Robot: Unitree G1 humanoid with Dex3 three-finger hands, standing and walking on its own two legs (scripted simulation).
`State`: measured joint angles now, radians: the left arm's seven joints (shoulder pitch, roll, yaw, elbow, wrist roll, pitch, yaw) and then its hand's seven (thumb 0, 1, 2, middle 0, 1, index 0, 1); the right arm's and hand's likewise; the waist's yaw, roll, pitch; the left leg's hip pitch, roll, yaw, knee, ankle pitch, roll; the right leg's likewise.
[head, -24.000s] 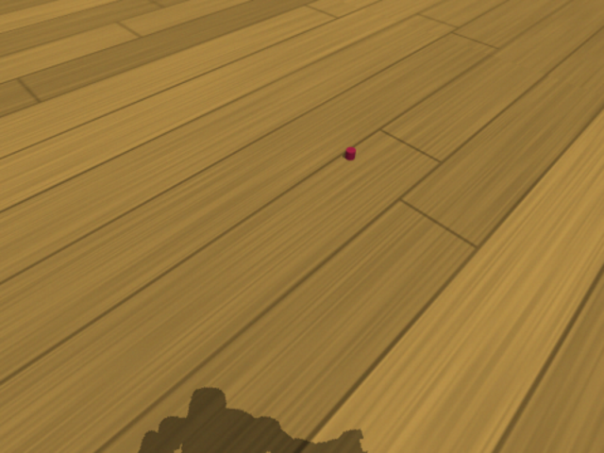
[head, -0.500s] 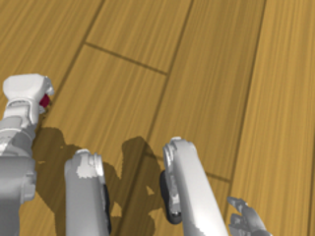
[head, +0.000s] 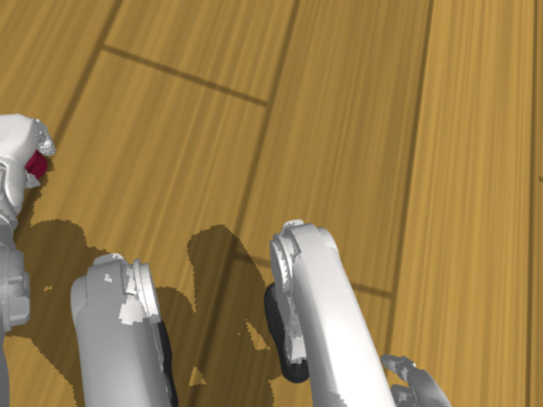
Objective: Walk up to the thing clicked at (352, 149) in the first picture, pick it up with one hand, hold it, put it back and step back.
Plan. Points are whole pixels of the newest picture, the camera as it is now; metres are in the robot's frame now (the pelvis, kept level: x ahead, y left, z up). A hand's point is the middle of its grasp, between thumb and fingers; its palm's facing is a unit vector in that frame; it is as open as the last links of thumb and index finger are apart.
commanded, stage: crouch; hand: left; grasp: from above
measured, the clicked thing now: (23, 160) +0.49 +0.29 -0.18
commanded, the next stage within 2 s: lower in 0.24 s
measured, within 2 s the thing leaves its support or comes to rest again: neither
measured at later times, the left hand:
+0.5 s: hand (28, 172) +0.48 +0.29 -0.19, palm faces -0.47 -0.06 -0.88, open 6.7 cm
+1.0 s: hand (45, 178) +0.48 +0.28 -0.25, palm faces -0.47 -0.07 -0.88, open 6.7 cm
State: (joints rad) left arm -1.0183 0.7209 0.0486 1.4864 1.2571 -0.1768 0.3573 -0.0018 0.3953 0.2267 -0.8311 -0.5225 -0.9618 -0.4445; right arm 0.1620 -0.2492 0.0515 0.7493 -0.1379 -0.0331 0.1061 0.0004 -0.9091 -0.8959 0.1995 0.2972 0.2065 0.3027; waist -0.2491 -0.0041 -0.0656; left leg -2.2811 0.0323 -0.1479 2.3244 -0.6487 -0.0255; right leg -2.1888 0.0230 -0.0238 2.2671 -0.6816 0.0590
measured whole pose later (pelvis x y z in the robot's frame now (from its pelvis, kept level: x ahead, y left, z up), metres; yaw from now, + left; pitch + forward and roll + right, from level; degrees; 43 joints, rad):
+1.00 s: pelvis +0.01 +0.00 -0.04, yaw -4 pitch +32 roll -10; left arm -1.03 0.86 0.11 1.61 1.29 -0.21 0.48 -0.01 0.39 0.19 -0.88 -0.47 -1.00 -0.40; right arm 0.13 -0.28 0.17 0.71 -0.22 -0.09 0.15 0.00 -0.91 -0.89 0.20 0.30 0.21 0.30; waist -0.31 -0.06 0.05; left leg -2.38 0.02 -0.23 2.49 -0.69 -0.04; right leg -2.27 0.05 -0.07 2.39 -0.70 0.07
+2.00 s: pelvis +0.01 +0.01 -0.05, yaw -7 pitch +29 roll -13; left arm -1.06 0.96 0.11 1.74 1.29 -0.20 0.60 -0.01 0.38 0.20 -0.91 -0.42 -1.02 -0.38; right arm 0.08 -0.32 0.27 0.68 -0.27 -0.20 0.23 0.00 -0.91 -0.90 0.20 0.30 0.21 0.30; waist -0.37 -0.12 0.13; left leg -2.37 0.03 -0.28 2.55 -0.72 -0.03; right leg -2.24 0.07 -0.11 2.40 -0.70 0.08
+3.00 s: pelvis +0.01 +0.01 -0.05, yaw -8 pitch +28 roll -15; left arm -1.06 1.02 0.12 1.75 1.27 -0.22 0.61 0.00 -0.18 0.71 -0.40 -0.70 -0.39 -0.72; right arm 0.07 -0.34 0.31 0.67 -0.29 -0.22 0.25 0.00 -0.90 -0.90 0.20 0.30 0.21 0.30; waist -0.39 -0.14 0.17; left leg -2.36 0.03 -0.30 2.56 -0.71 -0.03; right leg -2.22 0.08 -0.13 2.39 -0.69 0.09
